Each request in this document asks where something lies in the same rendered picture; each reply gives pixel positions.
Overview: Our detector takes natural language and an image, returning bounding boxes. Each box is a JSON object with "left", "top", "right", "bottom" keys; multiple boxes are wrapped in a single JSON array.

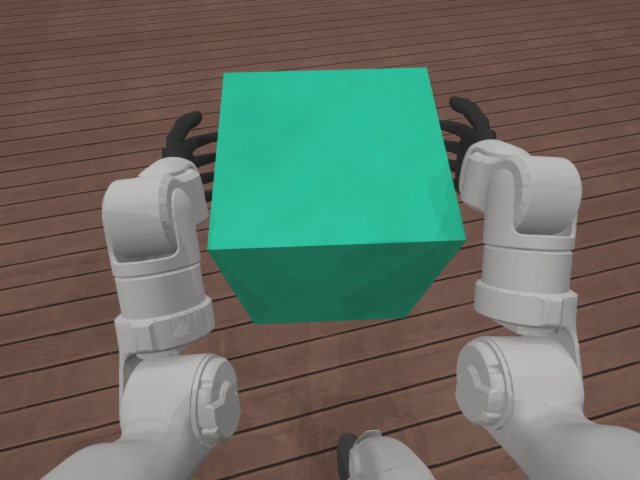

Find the left robot upper arm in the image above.
[{"left": 40, "top": 353, "right": 241, "bottom": 480}]

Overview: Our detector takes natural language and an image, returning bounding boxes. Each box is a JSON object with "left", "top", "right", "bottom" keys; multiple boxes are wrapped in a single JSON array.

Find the right robot upper arm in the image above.
[{"left": 455, "top": 336, "right": 640, "bottom": 480}]

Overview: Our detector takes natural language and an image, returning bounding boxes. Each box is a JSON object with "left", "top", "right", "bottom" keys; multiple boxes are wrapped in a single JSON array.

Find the robot right foot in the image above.
[{"left": 337, "top": 433, "right": 358, "bottom": 480}]

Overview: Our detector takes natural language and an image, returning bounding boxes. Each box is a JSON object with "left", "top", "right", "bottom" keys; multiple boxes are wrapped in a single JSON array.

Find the robot left hand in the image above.
[{"left": 162, "top": 111, "right": 218, "bottom": 203}]

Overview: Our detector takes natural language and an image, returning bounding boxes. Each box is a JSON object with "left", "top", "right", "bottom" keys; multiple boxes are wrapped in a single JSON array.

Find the left robot forearm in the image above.
[{"left": 102, "top": 157, "right": 215, "bottom": 431}]

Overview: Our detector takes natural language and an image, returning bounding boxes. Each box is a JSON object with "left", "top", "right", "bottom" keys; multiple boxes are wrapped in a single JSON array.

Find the carton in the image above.
[{"left": 207, "top": 67, "right": 466, "bottom": 324}]

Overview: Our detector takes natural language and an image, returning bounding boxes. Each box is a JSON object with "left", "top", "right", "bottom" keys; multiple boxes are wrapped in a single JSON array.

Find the robot right hand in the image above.
[{"left": 439, "top": 96, "right": 496, "bottom": 195}]

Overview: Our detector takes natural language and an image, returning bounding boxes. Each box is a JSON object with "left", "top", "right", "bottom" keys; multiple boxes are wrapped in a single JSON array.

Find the right robot forearm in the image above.
[{"left": 459, "top": 139, "right": 584, "bottom": 405}]

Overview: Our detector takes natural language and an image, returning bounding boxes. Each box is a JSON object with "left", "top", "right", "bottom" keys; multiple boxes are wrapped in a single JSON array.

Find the robot right shin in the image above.
[{"left": 348, "top": 430, "right": 382, "bottom": 480}]

